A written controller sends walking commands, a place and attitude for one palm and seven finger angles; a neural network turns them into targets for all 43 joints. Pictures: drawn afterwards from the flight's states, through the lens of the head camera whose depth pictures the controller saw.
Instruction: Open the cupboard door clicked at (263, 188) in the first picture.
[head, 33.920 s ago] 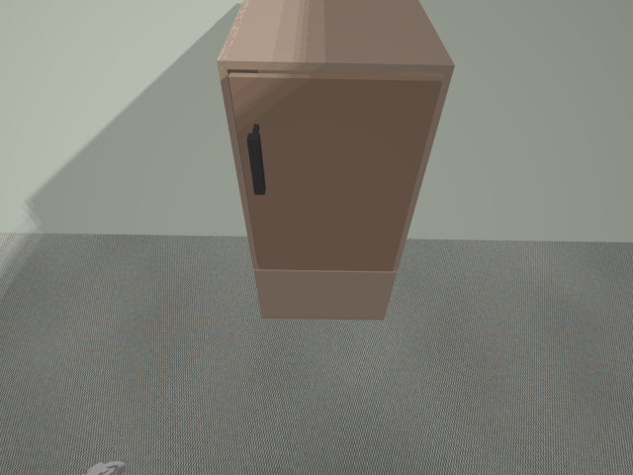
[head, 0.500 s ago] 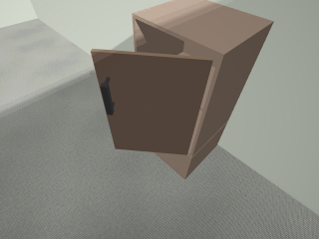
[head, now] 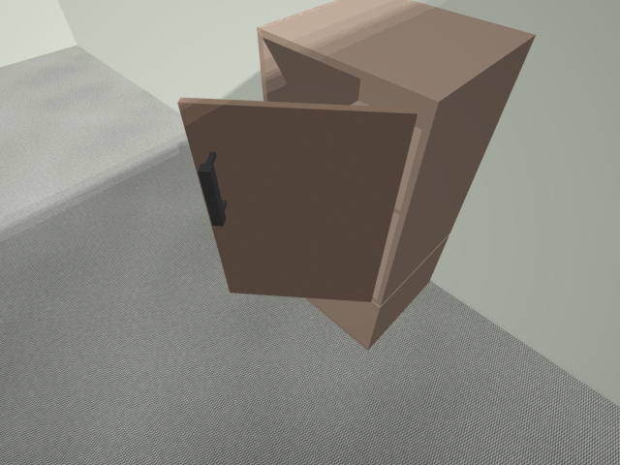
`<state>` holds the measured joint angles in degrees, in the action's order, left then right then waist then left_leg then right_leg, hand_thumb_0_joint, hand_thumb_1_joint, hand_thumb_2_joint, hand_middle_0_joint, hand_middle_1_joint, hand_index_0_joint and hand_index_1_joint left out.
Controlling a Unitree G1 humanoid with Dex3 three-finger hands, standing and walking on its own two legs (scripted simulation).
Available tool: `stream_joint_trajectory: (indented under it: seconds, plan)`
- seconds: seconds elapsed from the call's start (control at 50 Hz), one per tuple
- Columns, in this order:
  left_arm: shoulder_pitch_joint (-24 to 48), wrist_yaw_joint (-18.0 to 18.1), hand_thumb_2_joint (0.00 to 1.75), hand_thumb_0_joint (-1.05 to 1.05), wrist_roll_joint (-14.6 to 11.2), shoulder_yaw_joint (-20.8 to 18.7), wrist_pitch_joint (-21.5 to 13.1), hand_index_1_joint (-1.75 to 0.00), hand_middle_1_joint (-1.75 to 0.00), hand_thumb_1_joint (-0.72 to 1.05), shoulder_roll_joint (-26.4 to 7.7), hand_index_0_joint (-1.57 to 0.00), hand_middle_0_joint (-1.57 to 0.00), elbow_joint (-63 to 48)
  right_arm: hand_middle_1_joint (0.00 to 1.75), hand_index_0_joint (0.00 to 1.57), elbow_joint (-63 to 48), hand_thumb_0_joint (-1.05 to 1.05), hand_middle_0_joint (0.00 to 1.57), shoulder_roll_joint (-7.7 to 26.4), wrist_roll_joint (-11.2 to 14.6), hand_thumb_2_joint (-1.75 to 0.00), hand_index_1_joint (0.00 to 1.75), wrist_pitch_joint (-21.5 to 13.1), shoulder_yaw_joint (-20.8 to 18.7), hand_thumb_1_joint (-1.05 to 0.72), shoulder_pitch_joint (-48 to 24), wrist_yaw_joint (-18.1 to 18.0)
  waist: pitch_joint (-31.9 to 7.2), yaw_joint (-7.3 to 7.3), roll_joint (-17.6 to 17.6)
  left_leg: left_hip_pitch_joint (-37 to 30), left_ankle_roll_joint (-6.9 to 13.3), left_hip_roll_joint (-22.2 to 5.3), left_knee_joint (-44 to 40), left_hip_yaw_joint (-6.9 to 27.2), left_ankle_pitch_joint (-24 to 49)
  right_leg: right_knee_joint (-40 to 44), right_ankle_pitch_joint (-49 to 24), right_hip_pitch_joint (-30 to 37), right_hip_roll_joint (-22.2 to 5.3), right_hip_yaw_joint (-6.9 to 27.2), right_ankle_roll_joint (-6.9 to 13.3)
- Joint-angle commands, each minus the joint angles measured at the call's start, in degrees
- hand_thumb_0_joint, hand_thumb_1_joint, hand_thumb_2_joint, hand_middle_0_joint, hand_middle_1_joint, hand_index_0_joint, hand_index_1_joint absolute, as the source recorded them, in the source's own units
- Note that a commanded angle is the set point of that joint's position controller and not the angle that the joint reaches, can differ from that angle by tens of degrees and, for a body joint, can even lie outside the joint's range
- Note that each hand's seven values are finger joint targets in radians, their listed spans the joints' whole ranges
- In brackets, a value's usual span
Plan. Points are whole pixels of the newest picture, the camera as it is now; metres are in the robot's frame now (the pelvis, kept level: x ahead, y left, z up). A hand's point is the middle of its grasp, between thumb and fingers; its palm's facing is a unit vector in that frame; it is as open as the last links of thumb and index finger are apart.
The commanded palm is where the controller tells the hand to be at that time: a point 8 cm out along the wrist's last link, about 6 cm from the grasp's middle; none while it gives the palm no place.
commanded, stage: look again from close up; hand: left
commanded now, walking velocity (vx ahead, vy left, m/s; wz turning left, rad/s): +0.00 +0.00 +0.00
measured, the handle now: (215, 189) +0.60 +0.23 -0.02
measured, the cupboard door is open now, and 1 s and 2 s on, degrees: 40 40 40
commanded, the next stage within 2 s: shuffle to correct the standing spot in 0.02 s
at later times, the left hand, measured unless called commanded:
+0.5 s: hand out of the picture +0.01 +0.20 -0.19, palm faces +0.02 -0.98 -0.19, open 7.4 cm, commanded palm none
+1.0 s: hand out of the picture +0.11 +0.18 -0.17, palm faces -0.01 -0.97 -0.22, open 7.3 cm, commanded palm none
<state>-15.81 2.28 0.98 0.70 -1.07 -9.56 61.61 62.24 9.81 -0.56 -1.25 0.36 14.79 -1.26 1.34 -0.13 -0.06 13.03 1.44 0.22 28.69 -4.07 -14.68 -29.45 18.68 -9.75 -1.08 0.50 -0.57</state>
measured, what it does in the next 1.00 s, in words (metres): stands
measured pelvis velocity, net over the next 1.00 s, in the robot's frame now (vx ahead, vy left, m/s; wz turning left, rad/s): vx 0.04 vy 0.00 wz -0.01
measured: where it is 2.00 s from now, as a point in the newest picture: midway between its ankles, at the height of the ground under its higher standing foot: outside the picture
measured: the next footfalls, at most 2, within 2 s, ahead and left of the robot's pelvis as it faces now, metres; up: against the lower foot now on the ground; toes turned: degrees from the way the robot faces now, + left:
none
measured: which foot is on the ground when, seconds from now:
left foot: down 0.00-1.00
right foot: down 0.00-1.00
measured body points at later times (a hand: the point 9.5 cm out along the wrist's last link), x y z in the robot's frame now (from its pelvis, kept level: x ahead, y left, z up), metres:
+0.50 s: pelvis +0.04 +0.02 -0.01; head +0.06 +0.04 +0.44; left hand +0.01 +0.25 -0.17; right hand +0.04 -0.21 -0.16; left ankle +0.01 +0.10 -0.74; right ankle -0.03 -0.11 -0.72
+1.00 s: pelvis +0.04 +0.00 +0.00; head +0.06 +0.00 +0.45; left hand +0.11 +0.23 -0.15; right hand +0.06 -0.23 -0.16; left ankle +0.01 +0.10 -0.74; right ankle +0.04 -0.09 -0.74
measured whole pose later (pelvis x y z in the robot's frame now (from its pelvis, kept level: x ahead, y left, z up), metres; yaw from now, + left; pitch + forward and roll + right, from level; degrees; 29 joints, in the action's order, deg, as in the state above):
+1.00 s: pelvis +0.04 +0.00 +0.00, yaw -1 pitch +0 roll +0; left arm -11.2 3.1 0.8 0.4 -1.3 -9.3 59.2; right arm 61.0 9.6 -0.5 -0.6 -0.5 14.0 -1.6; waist 1.7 0.9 -0.2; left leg 10.6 1.3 -0.1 29.4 -4.7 -18.7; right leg -30.2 15.6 -14.4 -0.4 -4.4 1.7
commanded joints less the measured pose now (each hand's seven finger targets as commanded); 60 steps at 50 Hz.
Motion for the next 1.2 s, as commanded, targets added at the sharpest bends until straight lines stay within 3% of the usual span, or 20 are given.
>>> stream_joint_trajectory:
  seconds: [0.0, 0.1, 0.24, 0.3, 0.34, 0.38, 0.42, 0.46, 0.5, 0.56, 0.6, 0.62, 0.68, 0.88, 0.9, 0.92, 0.94, 0.98, 1.08, 1.18]
  plan:
    - [-3.6, 0.1, 0.90, 0.00, -0.1, -1.3, -0.5, -0.30, -0.30, 0.90, -6.5, -0.20, -0.20, -1.9, 0.30, 0.20, -2.0, 0.00, 0.20, 5.9, -0.1, -0.90, 0.30, -0.8, -1.0, -0.90, 1.9, -0.2, 1.7, -0.04, 0.8, -1.7, 1.0, -5.9, -5.6, 5.8, 9.5, 5.7, -11.1, -3.0, -3.9, 4.0, 2.5]
    - [-3.2, 0.0, 0.90, 0.00, -0.1, -1.3, -0.4, -0.30, -0.30, 0.90, -6.8, -0.20, -0.20, -1.6, 0.30, 0.20, -1.4, 0.00, 0.20, 6.0, -0.1, -0.90, 0.30, -0.7, -1.1, -0.90, 1.0, -0.2, 1.6, -0.06, -0.2, -2.2, 0.9, -6.0, -6.1, 5.7, 9.2, 6.3, -10.9, -3.1, -4.0, 4.2, 2.5]
    - [-4.8, -0.7, 0.90, 0.00, 0.4, -2.5, 0.0, -0.30, -0.30, 0.90, -8.3, -0.20, -0.20, -2.0, 0.30, 0.20, -2.8, 0.00, 0.20, 5.4, -0.6, -0.90, 0.30, 0.1, -1.3, -0.90, 1.2, 0.7, 5.9, -0.70, 3.5, 4.6, 0.5, -2.3, -0.7, 2.8, -6.3, 9.6, 7.7, -4.6, -6.6, 9.7, 5.6]
    - [-6.3, -0.6, 0.90, 0.00, 0.4, -3.3, -0.1, -0.30, -0.30, 0.90, -9.4, -0.20, -0.20, -2.1, 0.30, 0.20, -3.6, 0.00, 0.20, 4.6, -0.6, -0.90, 0.30, -0.2, -1.3, -0.90, 1.7, 0.7, 6.2, -0.85, 6.4, 6.9, 0.0, -1.0, 3.5, 0.5, -4.8, 10.0, 2.5, -2.4, -9.8, 12.3, 7.4]
    - [-6.4, -0.6, 0.90, 0.00, 0.5, -3.7, -0.2, -0.30, -0.30, 0.90, -9.4, -0.20, -0.20, -2.3, 0.30, 0.20, -3.6, 0.00, 0.20, 4.6, -0.6, -0.90, 0.30, -0.6, -1.3, -0.90, 3.0, 0.7, 5.2, -0.44, 6.5, 5.0, 0.2, -1.3, 3.0, 0.4, -2.0, 7.6, -2.4, -2.1, -9.9, 10.2, 7.4]
    - [-5.4, -0.6, 0.90, 0.00, 0.7, -3.8, 0.1, -0.30, -0.30, 0.90, -7.9, -0.20, -0.20, -2.7, 0.30, 0.20, -2.6, 0.00, 0.20, 5.9, -0.5, -0.90, 0.30, -1.1, -1.3, -0.90, 6.0, 0.5, 3.5, 0.73, -0.6, -1.9, 2.0, -4.1, -1.4, 4.0, 6.7, -0.1, -5.0, -4.8, -5.3, 3.6, 5.4]
    - [-3.2, -0.5, 0.90, 0.00, 0.6, -2.6, 0.1, -0.30, -0.30, 0.90, -4.1, -0.20, -0.20, -3.5, 0.30, 0.20, -0.7, 0.00, 0.20, 9.1, -0.8, -0.90, 0.30, -1.3, -1.9, -0.90, 12.1, -0.4, 1.6, 2.36, -12.8, -12.3, 8.5, -14.5, -7.6, 17.3, 25.4, -15.6, 7.5, -15.8, 1.4, -5.7, 2.1]
    - [-0.6, 0.1, 0.90, 0.00, 0.2, -2.0, 0.0, -0.30, -0.30, 0.90, -3.1, -0.20, -0.20, -3.9, 0.30, 0.20, -0.4, 0.00, 0.20, 6.5, -0.7, -0.90, 0.30, -1.3, -1.2, -0.90, 12.3, -1.4, 2.1, 1.85, -7.3, -14.1, 12.9, -18.8, -6.9, 18.9, 47.3, -22.4, 16.3, -19.9, -1.5, -1.7, 2.2]
    - [-1.3, 0.2, 0.90, 0.00, -0.3, -2.1, 0.2, -0.30, -0.30, 0.90, -2.4, -0.20, -0.20, -3.0, 0.30, 0.20, -1.5, 0.00, 0.20, 6.3, -0.5, -0.90, 0.30, -1.3, -1.2, -0.90, 7.2, -1.6, 1.0, 0.06, -5.2, -10.2, 11.2, -16.3, -5.5, 12.5, 51.8, -15.2, 11.0, -13.2, -3.4, -1.1, 1.6]
    - [-3.9, 0.0, 0.90, 0.00, -0.3, -2.5, 0.4, -0.30, -0.30, 0.90, -4.4, -0.20, -0.20, -1.8, 0.30, 0.20, -2.0, 0.00, 0.20, 7.2, 0.0, -0.90, 0.30, -1.4, -1.6, -0.90, 3.2, -1.9, -0.2, -1.84, -4.0, -6.9, 6.7, -12.5, -4.0, 8.4, 45.1, -0.5, -5.0, -3.2, -2.5, -2.6, 1.5]
    - [-5.3, 0.2, 0.90, 0.00, -0.3, -2.6, 0.0, -0.30, -0.30, 0.90, -5.4, -0.20, -0.20, -1.3, 0.30, 0.20, -2.2, 0.00, 0.20, 4.6, 0.3, -0.90, 0.30, -1.2, -1.6, -0.90, 3.5, -1.9, -1.8, -1.30, -0.5, -2.4, 2.4, -8.5, -2.7, 6.4, 30.5, 1.8, -25.7, 2.8, -5.7, 2.0, 2.9]
    - [-4.6, 0.1, 0.90, 0.00, -0.3, -2.3, 0.2, -0.30, -0.30, 0.90, -6.0, -0.20, -0.20, -1.5, 0.30, 0.20, -2.1, 0.00, 0.20, 4.0, 0.4, -0.90, 0.30, -0.9, -1.7, -0.90, 3.8, -1.7, -1.3, -0.71, -0.4, -1.0, 1.3, -7.2, -4.6, 5.7, 21.6, 0.3, -29.3, 2.2, -7.7, 2.6, 3.6]
    - [-3.1, 0.4, 0.90, 0.00, -0.2, -2.3, 0.2, -0.30, -0.30, 0.90, -5.6, -0.20, -0.20, -2.6, 0.30, 0.20, -1.0, 0.00, 0.20, 3.0, 0.1, -0.90, 0.30, -0.1, -1.9, -0.90, 4.3, -1.5, -2.0, -0.24, 4.4, -1.9, 0.4, -6.4, -3.7, 4.4, 18.8, -0.7, -35.4, 1.7, -8.3, 3.1, 4.3]
    - [0.6, 0.2, 0.90, 0.00, -0.2, -2.1, 0.3, -0.30, -0.30, 0.90, -5.8, -0.20, -0.20, -3.2, 0.30, 0.20, 0.3, 0.00, 0.20, 3.6, -0.3, -0.90, 0.30, -0.5, -1.2, -0.90, 2.5, -1.0, -0.3, -0.42, 0.6, -3.1, 0.6, -7.0, -8.3, 5.2, 13.7, 4.3, -20.1, 0.4, -6.0, 2.3, 3.3]
    - [-4.4, 2.2, 0.90, 0.00, 0.0, -2.2, -0.1, -0.30, -0.30, 0.90, -6.9, -0.20, -0.20, -1.3, 0.30, 0.20, -4.1, 0.00, 0.20, 7.0, 0.6, -0.90, 0.30, -0.4, -2.1, -0.90, -1.6, -0.5, -0.8, -1.65, 0.6, -0.9, -1.0, -8.5, 2.7, 3.0, 17.4, 2.9, -36.2, 0.0, -8.8, 3.7, 2.1]
    - [-1.2, 1.7, 0.90, 0.00, -0.4, -1.9, -0.8, -0.30, -0.30, 0.90, -8.4, -0.20, -0.20, -4.1, 0.30, 0.20, -5.3, 0.00, 0.20, 4.0, 0.2, -0.90, 0.30, 0.0, -1.6, -0.90, 2.1, -0.1, -5.0, 1.14, -0.5, 0.7, -1.0, -5.0, -0.1, 4.2, 1.8, 3.2, -27.1, 2.3, -10.5, 6.2, 4.5]
    - [0.6, 1.2, 0.90, 0.00, -0.5, -1.6, -1.1, -0.30, -0.30, 0.90, -7.6, -0.20, -0.20, -5.1, 0.30, 0.20, -5.0, 0.00, 0.20, 3.3, -0.1, -0.90, 0.30, 0.0, -1.3, -0.90, 3.1, 0.0, -4.1, 1.51, -1.2, 0.3, -0.8, -4.9, -1.7, 4.6, -0.1, 3.8, -18.3, -0.6, -9.7, 5.7, 5.4]
    - [1.7, 0.5, 0.90, 0.00, -0.5, -1.3, -1.3, -0.30, -0.30, 0.90, -7.0, -0.20, -0.20, -5.4, 0.30, 0.20, -5.5, 0.00, 0.20, 3.5, -0.6, -0.90, 0.30, -0.4, -0.9, -0.90, 4.0, 0.1, -2.0, 1.32, -5.8, -0.3, 0.3, -6.0, -3.8, 6.2, 7.9, 2.5, -17.2, -1.8, -6.9, 3.2, 5.0]
    - [1.3, -0.2, 0.90, 0.00, -0.5, -0.8, -0.6, -0.30, -0.30, 0.90, -6.3, -0.20, -0.20, -4.6, 0.30, 0.20, -6.5, 0.00, 0.20, 5.4, -0.5, -0.90, 0.30, -0.2, -0.7, -0.90, 3.3, -0.1, 4.0, 0.82, 0.3, 1.9, 1.1, -6.3, -7.7, 7.0, 2.3, 5.6, -7.6, -3.3, -5.1, 2.8, 4.2]
    - [0.6, -0.5, 0.90, 0.00, -0.5, -0.8, -0.6, -0.30, -0.30, 0.90, -6.7, -0.20, -0.20, -4.0, 0.30, 0.20, -5.3, 0.00, 0.20, 5.7, -0.5, -0.90, 0.30, -0.1, -0.4, -0.90, 3.9, 0.2, 4.7, 0.89, 1.7, 1.0, 1.0, -5.2, -9.2, 6.3, -1.9, 8.7, -0.4, -4.8, -5.3, 4.3, 4.0]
